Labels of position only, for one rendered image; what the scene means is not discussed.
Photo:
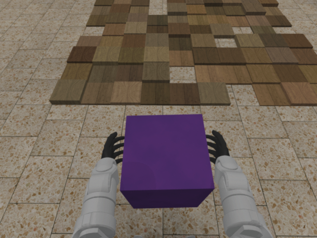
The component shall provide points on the left robot hand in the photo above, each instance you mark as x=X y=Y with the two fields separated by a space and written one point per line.
x=109 y=147

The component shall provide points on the right robot hand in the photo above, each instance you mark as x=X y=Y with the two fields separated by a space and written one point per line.
x=220 y=146

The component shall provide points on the right robot forearm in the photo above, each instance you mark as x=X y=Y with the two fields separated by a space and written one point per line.
x=240 y=212

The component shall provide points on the left robot forearm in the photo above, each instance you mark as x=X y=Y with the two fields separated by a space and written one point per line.
x=97 y=216

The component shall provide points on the carton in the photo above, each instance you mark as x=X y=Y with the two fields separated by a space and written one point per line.
x=166 y=161

